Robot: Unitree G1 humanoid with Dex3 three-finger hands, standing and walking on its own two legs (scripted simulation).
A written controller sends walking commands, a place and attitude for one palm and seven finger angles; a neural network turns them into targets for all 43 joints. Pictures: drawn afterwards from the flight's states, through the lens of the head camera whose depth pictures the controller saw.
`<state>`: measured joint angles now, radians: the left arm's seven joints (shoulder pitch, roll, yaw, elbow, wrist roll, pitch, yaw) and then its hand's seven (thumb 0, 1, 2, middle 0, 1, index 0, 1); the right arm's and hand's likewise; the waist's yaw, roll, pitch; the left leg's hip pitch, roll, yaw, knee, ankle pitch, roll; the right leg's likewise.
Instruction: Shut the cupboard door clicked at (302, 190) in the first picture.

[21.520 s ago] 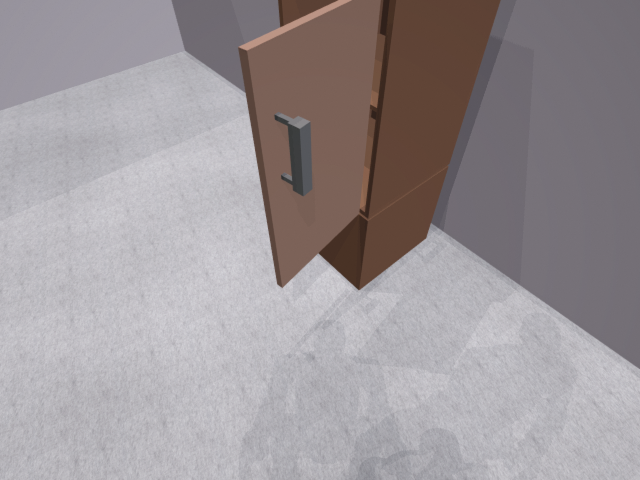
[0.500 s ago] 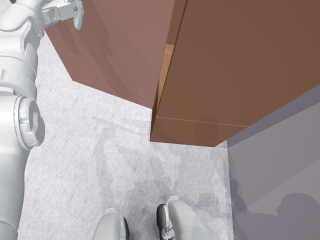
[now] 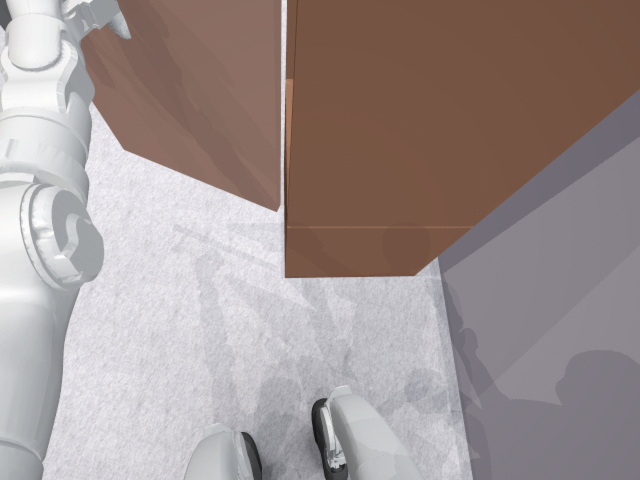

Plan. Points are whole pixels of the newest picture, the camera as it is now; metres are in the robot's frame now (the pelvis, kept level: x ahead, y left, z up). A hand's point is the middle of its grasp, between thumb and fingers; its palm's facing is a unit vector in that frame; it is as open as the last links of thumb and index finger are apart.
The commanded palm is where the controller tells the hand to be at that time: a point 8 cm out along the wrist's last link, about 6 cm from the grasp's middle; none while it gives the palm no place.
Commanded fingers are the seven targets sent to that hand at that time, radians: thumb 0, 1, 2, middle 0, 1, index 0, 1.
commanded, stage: pull the fist back off the door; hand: left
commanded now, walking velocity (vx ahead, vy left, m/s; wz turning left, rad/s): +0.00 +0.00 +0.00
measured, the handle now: out of the picture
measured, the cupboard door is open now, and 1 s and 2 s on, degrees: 66 66 66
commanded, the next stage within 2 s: draw the hand back to the body in 0.50 s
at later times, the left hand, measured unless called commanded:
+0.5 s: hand (101, 59) +0.55 +0.10 +0.12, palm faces -0.02 -1.00 -0.02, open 3.1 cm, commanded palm +0.53 +0.14 +0.13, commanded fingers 0.00 0.90 0.90 -1.30 -1.50 -1.30 -1.50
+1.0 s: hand (2, 142) +0.44 +0.16 +0.16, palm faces +0.02 -1.00 -0.02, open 3.1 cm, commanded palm +0.41 +0.20 +0.17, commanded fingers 0.00 0.90 0.90 -1.30 -1.50 -1.30 -1.50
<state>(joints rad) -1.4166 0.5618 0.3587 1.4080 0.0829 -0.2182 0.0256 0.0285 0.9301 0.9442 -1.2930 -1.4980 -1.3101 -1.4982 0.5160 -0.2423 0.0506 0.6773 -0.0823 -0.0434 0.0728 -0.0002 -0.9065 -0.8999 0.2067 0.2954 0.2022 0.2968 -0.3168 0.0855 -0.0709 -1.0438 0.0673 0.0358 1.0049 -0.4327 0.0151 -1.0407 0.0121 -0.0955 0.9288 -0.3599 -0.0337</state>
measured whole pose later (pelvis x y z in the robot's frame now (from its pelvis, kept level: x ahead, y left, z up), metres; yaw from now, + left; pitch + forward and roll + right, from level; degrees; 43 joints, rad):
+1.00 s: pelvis +0.04 +0.00 +0.05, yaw +0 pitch +9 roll -1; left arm -0.48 0.24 0.20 0.65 -0.17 -0.25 -0.11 0.02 0.90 0.90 -1.30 -1.50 -1.30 -1.50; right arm 0.37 -0.25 0.00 0.66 0.03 0.00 -0.01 0.01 -0.91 -0.90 0.21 0.30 0.20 0.30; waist -0.05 0.05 -0.10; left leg -0.47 0.04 0.06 0.69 -0.39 0.01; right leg -0.49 0.01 -0.06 0.66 -0.33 -0.02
